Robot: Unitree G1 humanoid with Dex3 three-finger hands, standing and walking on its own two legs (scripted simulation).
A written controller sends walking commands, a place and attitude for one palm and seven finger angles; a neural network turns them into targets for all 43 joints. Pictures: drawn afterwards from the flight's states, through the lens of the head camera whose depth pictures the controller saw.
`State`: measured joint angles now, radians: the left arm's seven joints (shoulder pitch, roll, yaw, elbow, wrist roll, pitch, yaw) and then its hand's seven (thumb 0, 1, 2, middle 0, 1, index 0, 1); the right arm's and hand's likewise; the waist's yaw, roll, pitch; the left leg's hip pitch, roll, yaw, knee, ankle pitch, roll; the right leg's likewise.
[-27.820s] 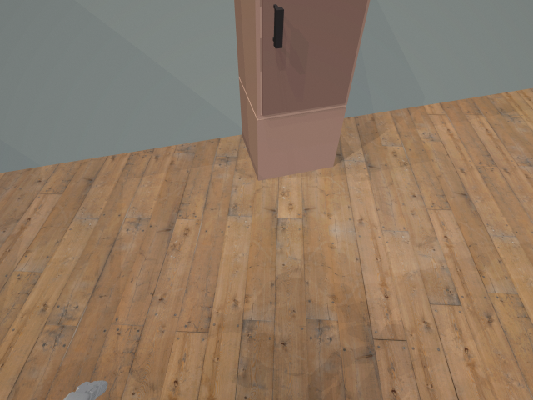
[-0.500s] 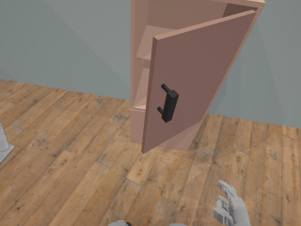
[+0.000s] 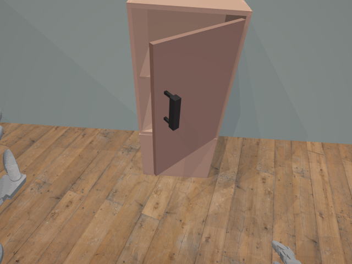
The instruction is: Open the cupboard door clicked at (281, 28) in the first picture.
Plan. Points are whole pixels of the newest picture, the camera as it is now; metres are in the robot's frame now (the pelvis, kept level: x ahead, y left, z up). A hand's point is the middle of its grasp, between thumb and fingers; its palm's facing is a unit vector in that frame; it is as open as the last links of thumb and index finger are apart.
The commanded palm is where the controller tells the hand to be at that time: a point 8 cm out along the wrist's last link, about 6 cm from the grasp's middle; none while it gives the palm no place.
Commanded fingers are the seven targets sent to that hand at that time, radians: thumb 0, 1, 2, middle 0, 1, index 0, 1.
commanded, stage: stop stepping back and stand still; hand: left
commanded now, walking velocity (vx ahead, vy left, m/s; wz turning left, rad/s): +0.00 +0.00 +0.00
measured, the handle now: (170, 110) +0.57 +0.04 +0.04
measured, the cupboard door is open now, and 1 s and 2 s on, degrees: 42 42 42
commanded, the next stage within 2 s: let the arm hang, fingers relaxed in 1.00 s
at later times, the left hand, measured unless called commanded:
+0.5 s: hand (2, 212) +0.16 +0.27 +0.17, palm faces +0.43 -0.80 -0.42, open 7.4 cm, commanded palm +0.09 +0.30 +0.19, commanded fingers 0.00 0.90 0.90 -0.20 -0.30 -0.20 -0.30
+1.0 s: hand out of the picture +0.14 +0.29 +0.17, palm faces +0.44 -0.78 -0.43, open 7.4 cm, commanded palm +0.08 +0.33 +0.19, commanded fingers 0.00 0.90 0.90 -0.20 -0.30 -0.20 -0.30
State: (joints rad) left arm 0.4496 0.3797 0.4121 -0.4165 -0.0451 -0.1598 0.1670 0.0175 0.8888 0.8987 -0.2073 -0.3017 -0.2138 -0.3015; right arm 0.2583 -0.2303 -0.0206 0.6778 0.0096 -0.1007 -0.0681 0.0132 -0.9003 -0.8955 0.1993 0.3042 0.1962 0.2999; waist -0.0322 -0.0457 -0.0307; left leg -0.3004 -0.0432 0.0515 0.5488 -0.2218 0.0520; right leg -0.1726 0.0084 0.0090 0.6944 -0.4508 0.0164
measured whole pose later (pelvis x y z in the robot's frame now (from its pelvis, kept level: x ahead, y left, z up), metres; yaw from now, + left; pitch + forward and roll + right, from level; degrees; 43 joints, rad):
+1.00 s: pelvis -0.06 +0.03 +0.01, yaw +1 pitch -1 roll -1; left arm 0.52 0.37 0.39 -0.44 -0.03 -0.19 0.15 0.02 0.89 0.90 -0.21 -0.30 -0.21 -0.30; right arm 0.23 -0.19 0.02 0.63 0.01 -0.12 -0.07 0.01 -0.90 -0.90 0.20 0.30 0.20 0.30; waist 0.01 0.01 0.01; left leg -0.23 -0.02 -0.01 0.43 -0.18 0.03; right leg -0.18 0.00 -0.05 0.36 -0.17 0.00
